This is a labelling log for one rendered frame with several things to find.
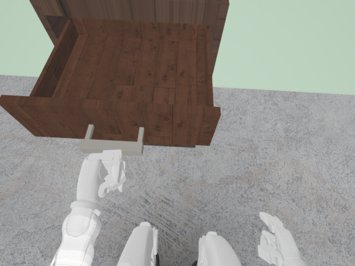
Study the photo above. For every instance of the robot thigh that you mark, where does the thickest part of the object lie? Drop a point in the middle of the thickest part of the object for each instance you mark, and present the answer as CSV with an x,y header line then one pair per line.
x,y
214,250
141,245

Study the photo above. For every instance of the right robot thigh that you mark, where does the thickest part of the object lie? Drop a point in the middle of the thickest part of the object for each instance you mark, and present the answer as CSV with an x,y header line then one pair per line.
x,y
214,250

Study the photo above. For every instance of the robot left forearm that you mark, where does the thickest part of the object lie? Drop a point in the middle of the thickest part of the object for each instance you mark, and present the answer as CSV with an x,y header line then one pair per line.
x,y
79,232

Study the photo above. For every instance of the handle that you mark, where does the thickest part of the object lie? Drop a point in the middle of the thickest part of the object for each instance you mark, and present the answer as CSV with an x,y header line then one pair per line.
x,y
130,148

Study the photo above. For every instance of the right robot hand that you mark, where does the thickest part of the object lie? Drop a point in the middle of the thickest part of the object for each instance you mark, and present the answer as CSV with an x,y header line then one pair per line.
x,y
281,246

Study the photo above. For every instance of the left robot hand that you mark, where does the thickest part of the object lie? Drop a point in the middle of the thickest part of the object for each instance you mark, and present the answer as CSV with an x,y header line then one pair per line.
x,y
97,167

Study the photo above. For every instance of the cabinet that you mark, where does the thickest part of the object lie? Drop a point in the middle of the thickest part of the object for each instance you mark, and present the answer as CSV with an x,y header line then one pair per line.
x,y
55,13

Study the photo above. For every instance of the left robot thigh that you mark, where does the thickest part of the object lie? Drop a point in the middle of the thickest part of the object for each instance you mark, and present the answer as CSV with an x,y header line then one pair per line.
x,y
141,245

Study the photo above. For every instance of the drawer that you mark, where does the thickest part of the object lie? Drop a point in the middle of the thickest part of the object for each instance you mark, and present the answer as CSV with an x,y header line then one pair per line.
x,y
119,75

